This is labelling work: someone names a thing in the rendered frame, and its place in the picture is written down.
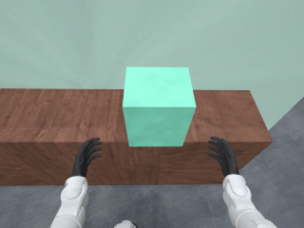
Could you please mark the left robot hand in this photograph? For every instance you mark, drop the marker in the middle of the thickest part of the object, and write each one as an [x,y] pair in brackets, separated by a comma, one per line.
[83,157]

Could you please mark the right robot hand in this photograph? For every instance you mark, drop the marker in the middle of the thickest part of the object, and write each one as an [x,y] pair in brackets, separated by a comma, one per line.
[226,156]

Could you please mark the left robot forearm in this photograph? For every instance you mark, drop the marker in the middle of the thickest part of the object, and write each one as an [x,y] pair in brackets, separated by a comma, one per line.
[74,199]

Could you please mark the pedestal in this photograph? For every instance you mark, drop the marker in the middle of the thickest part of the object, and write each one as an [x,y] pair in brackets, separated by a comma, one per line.
[42,130]

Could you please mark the carton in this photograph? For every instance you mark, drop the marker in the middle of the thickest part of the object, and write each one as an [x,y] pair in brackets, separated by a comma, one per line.
[158,105]

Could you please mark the right robot forearm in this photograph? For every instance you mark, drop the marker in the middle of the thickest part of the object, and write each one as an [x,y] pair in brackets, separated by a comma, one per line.
[241,210]

